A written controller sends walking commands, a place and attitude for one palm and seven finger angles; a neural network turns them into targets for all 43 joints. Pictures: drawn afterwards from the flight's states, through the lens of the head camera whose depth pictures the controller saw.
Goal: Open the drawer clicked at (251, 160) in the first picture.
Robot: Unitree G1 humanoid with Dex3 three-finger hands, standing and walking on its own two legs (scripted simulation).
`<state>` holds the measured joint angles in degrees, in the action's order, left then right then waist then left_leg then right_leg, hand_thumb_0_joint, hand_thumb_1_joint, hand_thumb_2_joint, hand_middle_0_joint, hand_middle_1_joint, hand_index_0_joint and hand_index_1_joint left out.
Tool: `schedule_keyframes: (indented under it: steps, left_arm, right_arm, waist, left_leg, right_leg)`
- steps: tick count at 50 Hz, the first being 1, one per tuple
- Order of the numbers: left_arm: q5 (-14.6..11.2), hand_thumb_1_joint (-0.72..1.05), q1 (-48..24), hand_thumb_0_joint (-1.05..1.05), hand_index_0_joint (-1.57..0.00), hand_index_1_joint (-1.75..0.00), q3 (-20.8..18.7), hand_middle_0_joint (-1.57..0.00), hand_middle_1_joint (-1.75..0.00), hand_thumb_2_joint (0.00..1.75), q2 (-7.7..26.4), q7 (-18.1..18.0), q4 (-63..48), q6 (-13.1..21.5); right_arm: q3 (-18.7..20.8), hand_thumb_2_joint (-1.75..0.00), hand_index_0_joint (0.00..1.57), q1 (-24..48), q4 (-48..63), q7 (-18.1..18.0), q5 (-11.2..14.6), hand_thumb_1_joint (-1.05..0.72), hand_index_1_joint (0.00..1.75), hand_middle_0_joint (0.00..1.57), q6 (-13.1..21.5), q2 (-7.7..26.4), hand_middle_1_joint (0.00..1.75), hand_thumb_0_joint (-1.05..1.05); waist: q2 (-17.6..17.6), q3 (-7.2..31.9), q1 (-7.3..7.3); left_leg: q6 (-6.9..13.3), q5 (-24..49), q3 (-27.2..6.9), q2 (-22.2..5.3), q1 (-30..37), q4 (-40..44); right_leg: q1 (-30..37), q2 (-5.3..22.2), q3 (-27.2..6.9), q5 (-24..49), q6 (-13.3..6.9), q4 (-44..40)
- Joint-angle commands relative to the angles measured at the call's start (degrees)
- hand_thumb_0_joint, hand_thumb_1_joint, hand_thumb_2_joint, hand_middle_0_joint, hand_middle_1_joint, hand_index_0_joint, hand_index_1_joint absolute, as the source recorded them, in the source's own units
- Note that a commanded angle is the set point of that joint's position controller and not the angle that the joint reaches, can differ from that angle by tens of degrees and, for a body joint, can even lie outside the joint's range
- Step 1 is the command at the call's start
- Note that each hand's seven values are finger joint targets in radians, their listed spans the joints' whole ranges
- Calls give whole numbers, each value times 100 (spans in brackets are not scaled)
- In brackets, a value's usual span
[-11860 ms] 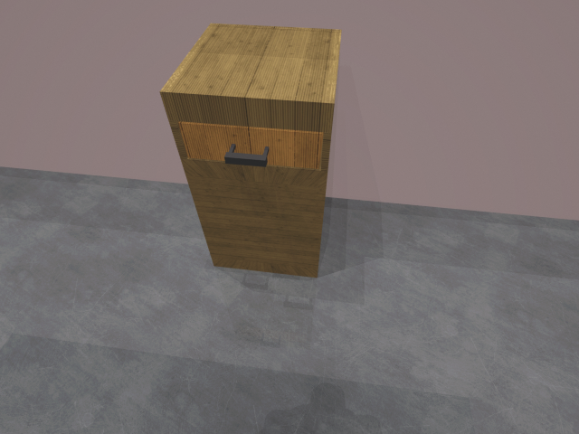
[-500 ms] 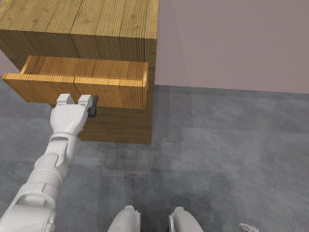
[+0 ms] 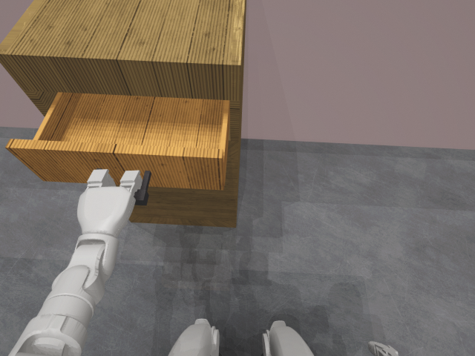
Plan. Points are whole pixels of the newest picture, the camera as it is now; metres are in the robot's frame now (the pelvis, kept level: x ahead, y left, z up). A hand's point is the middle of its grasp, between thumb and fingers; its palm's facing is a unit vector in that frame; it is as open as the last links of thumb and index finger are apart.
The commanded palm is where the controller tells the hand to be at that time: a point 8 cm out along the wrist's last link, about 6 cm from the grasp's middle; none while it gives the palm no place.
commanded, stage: pull the drawer open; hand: left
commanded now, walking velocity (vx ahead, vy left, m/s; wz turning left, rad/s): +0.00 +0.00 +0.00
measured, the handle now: (119, 185) +0.42 +0.24 -0.03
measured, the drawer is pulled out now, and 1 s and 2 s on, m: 0.14 0.26 0.30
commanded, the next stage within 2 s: open the thumb to release the handle in 1.56 s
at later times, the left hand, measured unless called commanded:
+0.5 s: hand (112, 246) +0.31 +0.23 -0.05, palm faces -0.02 -0.06 -1.00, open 5.5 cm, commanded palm +0.27 +0.23 +0.00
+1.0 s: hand (102, 283) +0.24 +0.24 -0.05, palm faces -0.03 -0.06 -1.00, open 5.6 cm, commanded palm +0.20 +0.24 +0.00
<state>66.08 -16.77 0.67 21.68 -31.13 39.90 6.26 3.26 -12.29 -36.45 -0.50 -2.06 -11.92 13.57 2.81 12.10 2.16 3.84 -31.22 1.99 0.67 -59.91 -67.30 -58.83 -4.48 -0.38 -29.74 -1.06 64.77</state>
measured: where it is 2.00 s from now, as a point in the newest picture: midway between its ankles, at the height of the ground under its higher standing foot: outside the picture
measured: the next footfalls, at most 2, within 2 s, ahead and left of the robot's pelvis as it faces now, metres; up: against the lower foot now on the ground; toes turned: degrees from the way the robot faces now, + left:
none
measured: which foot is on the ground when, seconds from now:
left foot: down 0.00-1.00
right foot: down 0.00-1.00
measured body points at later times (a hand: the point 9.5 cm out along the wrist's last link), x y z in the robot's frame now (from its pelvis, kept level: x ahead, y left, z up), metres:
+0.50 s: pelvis +0.01 -0.01 +0.00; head +0.10 -0.01 +0.44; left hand +0.30 +0.24 +0.00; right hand +0.15 -0.26 -0.12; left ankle +0.00 +0.08 -0.64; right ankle +0.00 -0.11 -0.64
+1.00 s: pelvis +0.01 -0.01 +0.00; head +0.10 -0.02 +0.44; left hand +0.24 +0.24 +0.00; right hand +0.20 -0.25 -0.12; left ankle +0.00 +0.08 -0.64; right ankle +0.00 -0.11 -0.64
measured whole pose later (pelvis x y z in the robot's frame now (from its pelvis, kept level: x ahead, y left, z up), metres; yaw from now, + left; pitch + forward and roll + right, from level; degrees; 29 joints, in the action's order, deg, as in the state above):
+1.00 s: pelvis +0.01 -0.01 +0.00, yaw +1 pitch +22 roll -1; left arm 64.7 14.2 -0.3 20.3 -33.9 14.3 6.7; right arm 1.3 -6.9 -31.6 0.0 -2.5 -9.0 13.0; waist 1.8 12.2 -0.5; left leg 2.8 -33.3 2.1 0.9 -57.2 -68.8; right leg -56.9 -4.4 -0.4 -32.6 -2.2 67.8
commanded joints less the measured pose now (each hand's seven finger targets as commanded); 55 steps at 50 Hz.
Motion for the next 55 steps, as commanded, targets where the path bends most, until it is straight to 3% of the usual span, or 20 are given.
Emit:
schedule_keyframes:
  steps: [1,3,6,7,11,14,16,20,21,26,27,30,33,36,39,41,43,49,54,55]
  left_arm:
    - [-161,90,-337,0,-40,-135,-380,-40,-135,90,914,-226,-921,-60]
    - [-144,90,-202,0,-40,-135,-410,-40,-135,90,915,-243,-1124,-45]
    - [-154,90,23,0,-40,-135,-325,-40,-135,90,802,-244,-1153,-82]
    - [-168,90,-3,0,-40,-135,-310,-40,-135,90,796,-237,-1221,-92]
    - [-142,90,216,0,-40,-135,-329,-40,-135,90,802,-267,-1367,-88]
    - [-163,90,576,0,-40,-135,-361,-40,-135,90,802,-280,-1502,-101]
    - [-164,90,618,0,-40,-135,-253,-40,-135,90,677,-287,-1606,-131]
    - [-226,90,1267,0,-40,-135,-407,-40,-135,90,747,-306,-2042,-104]
    - [-259,90,1561,0,-40,-135,-498,-40,-135,90,797,-313,-1985,-107]
    - [-191,90,1886,0,-40,-135,-471,-40,-135,90,711,-386,-2279,-76]
    - [-186,90,1900,0,-40,-135,-597,-40,-135,90,846,-409,-2436,-67]
    - [-202,90,2209,0,-40,-135,-558,-40,-135,90,752,-447,-2505,-82]
    - [-191,90,2396,0,-40,-135,-708,-40,-135,90,878,-495,-2626,-75]
    - [-218,90,2722,0,-40,-135,-512,-40,-135,90,648,-525,-2863,-115]
    - [-240,90,3026,0,-40,-135,-548,-40,-135,90,654,-539,-3009,-129]
    - [-280,90,3111,0,-40,-135,-578,-40,-135,90,671,-519,-3011,-153]
    - [-268,90,3315,0,-40,-135,-731,-40,-135,90,820,-536,-3170,-78]
    - [-311,90,4064,0,-40,-135,-819,-40,-135,90,779,-540,-3373,38]
    - [-285,90,4175,0,-40,-135,-774,-40,-135,90,728,-561,-3676,98]
    - [-303,90,4279,0,-40,-135,-845,-40,-135,90,789,-568,-3789,121]
  right_arm:
    - [277,-90,20,-169,601,-69,-21,-90,30,20,163,843,30,0]
    - [266,-90,20,-95,637,-77,-21,-90,30,20,171,829,30,0]
    - [267,-90,20,-64,667,-73,-19,-90,30,20,209,817,30,0]
    - [252,-90,20,-36,678,-72,-24,-90,30,20,228,835,30,0]
    - [258,-90,20,21,705,-91,-23,-90,30,20,268,802,30,0]
    - [234,-90,20,60,763,-88,-14,-90,30,20,286,788,30,0]
    - [230,-90,20,98,774,-80,-15,-90,30,20,305,779,30,0]
    - [205,-90,20,227,885,-67,-21,-90,30,20,334,752,30,0]
    - [194,-90,20,211,905,-66,-5,-90,30,20,353,734,30,0]
    - [175,-90,20,341,977,-38,-38,-90,30,20,392,730,30,0]
    - [169,-90,20,375,986,-35,-48,-90,30,20,399,756,30,0]
    - [155,-90,20,461,999,-25,-49,-90,30,20,397,727,30,0]
    - [135,-90,20,514,1030,-30,-51,-90,30,20,413,723,30,0]
    - [155,-90,20,550,1087,1,-60,-90,30,20,438,706,30,0]
    - [137,-90,20,572,1148,7,-60,-90,30,20,450,694,30,0]
    - [123,-90,20,630,1148,-5,-57,-90,30,20,451,681,30,0]
    - [82,-90,20,695,1175,-24,-66,-90,30,20,468,674,30,0]
    - [67,-90,20,756,1287,14,-84,-90,30,20,519,637,30,0]
    - [71,-90,20,807,1314,43,-131,-90,30,20,519,649,30,0]
    - [53,-90,20,846,1331,49,-135,-90,30,20,515,645,30,0]
  waist:
    - [-139,2033,-207]
    - [15,2186,-260]
    - [-125,1935,-236]
    - [26,1918,-230]
    - [-188,1965,-244]
    - [-92,1906,-305]
    - [-90,1844,-265]
    - [-57,2020,-387]
    - [-207,1953,-423]
    - [-164,1736,-392]
    - [19,1831,-439]
    - [-213,1781,-410]
    - [-117,1754,-472]
    - [-123,1751,-436]
    - [-88,1702,-476]
    - [-314,1664,-448]
    - [-147,1781,-555]
    - [-200,1530,-585]
    - [-121,1504,-531]
    - [-77,1616,-611]
  left_leg:
    - [-200,2683,-420,-67,2033,822]
    - [-221,2818,-433,-76,2173,830]
    - [-204,2652,-414,-61,2054,836]
    - [-211,2619,-436,-58,2036,857]
    - [-183,2486,-390,-33,1995,814]
    - [-193,2602,-397,-19,2019,811]
    - [-193,2582,-403,-19,2017,807]
    - [-193,2785,-324,14,2069,780]
    - [-193,2780,-347,24,1983,787]
    - [-187,2681,-329,40,1900,715]
    - [-208,2833,-377,26,1975,731]
    - [-198,2717,-322,64,1872,656]
    - [-210,2635,-329,80,1842,658]
    - [-213,2720,-362,57,1967,638]
    - [-225,2817,-376,50,2012,621]
    - [-198,2582,-335,80,1862,597]
    - [-211,2650,-313,107,1844,604]
    - [-208,2468,-328,109,1683,521]
    - [-205,2366,-341,111,1667,433]
    - [-210,2401,-308,139,1666,441]
  right_leg:
    - [969,-9,119,2107,-243,-704]
    - [925,8,113,2117,-239,-668]
    - [955,-6,110,2063,-249,-718]
    - [923,-1,123,2011,-262,-709]
    - [1017,1,78,2034,-246,-724]
    - [1043,-1,81,2107,-258,-695]
    - [1006,2,83,2095,-253,-708]
    - [1243,12,8,2387,-246,-689]
    - [1361,4,4,2441,-254,-682]
    - [1222,12,-24,2434,-254,-650]
    - [1194,23,-7,2445,-273,-595]
    - [1218,18,-81,2547,-250,-593]
    - [1191,18,-94,2451,-261,-540]
    - [1149,22,-36,2432,-258,-549]
    - [1127,24,-2,2434,-260,-513]
    - [1227,25,-74,2469,-247,-565]
    - [1272,35,-115,2532,-258,-472]
    - [1173,33,-108,2405,-282,-440]
    - [980,42,-104,2287,-284,-378]
    - [1033,52,-127,2306,-283,-348]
